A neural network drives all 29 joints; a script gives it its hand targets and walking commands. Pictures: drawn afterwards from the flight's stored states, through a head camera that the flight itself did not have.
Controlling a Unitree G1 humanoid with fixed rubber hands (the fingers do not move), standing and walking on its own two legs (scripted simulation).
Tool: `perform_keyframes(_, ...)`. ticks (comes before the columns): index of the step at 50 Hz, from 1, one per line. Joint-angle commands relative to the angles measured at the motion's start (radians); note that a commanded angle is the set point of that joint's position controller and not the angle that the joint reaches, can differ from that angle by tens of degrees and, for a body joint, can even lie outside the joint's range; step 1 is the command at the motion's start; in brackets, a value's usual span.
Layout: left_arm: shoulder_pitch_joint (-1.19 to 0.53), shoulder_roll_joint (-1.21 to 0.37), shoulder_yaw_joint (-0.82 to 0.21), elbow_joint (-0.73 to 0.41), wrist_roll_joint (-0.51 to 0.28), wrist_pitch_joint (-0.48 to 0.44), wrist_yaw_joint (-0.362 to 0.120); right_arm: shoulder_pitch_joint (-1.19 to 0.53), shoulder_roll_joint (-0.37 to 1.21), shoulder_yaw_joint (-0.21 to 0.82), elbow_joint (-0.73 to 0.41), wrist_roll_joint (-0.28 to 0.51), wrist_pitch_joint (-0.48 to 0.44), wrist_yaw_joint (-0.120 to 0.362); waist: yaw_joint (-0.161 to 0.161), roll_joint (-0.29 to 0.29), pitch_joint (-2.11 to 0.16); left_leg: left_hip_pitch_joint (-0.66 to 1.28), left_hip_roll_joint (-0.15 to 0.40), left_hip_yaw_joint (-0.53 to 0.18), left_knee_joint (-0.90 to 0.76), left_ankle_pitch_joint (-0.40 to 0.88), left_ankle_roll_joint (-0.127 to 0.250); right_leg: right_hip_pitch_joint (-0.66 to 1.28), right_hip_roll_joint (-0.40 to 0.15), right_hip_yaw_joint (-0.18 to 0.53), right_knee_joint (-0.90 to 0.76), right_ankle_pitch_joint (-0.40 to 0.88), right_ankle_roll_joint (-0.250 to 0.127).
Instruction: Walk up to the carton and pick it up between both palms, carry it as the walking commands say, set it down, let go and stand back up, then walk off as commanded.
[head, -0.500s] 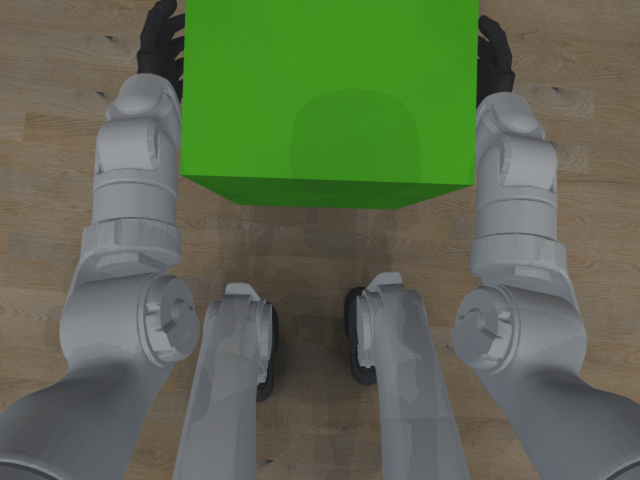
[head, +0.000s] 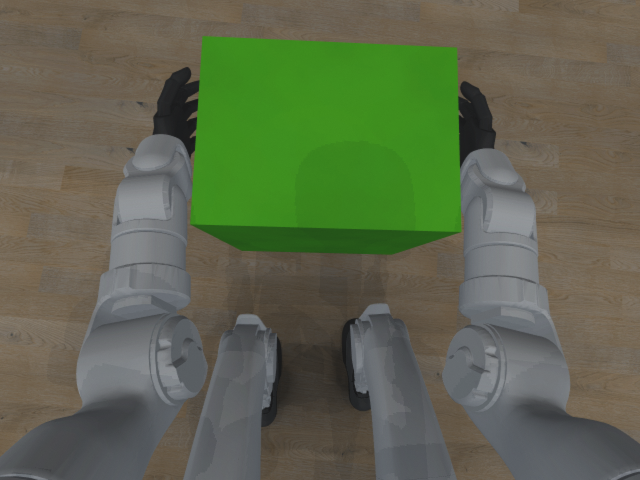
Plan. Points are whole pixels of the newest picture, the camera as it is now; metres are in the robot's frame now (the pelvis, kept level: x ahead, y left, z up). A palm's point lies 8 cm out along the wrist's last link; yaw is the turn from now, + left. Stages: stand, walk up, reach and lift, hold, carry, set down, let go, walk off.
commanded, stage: reach and lift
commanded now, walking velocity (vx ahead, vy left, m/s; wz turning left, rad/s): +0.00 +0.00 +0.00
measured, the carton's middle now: (322, 174) +0.47 -0.03 -0.13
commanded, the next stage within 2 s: none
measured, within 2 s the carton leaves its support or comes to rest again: neither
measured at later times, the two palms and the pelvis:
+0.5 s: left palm (143, 132) +0.47 +0.15 +0.02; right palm (501, 148) +0.44 -0.20 +0.01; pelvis +0.02 +0.00 +0.06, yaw +0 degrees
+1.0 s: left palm (99, 122) +0.45 +0.15 +0.09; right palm (549, 144) +0.42 -0.20 +0.08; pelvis +0.04 +0.00 +0.13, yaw -1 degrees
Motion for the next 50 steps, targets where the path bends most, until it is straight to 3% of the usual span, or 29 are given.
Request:
perform_keyframes(1, -0.569, -0.994, -0.499, 0.008, -0.130, -0.004, -0.241, -0.616, 0.965, 0.542, -0.004, 0.145, -0.013, 0.234, -0.016, -0.010, -0.948, 0.453, -0.104, 0.031, -0.187, 0.220, 0.006, 0.669, 0.113, -0.045, -0.138, 0.240, 0.016)
perform_keyframes(50, -0.122, -1.083, -0.600, -0.103, -0.092, -0.013, -0.281, -0.170, 1.056, 0.649, -0.097, 0.103, -0.028, 0.263, -0.001, -0.014, -0.657, 0.956, -0.060, -0.044, -0.667, 0.388, 0.008, 1.185, 0.091, 0.035, -0.617, 0.398, 0.005)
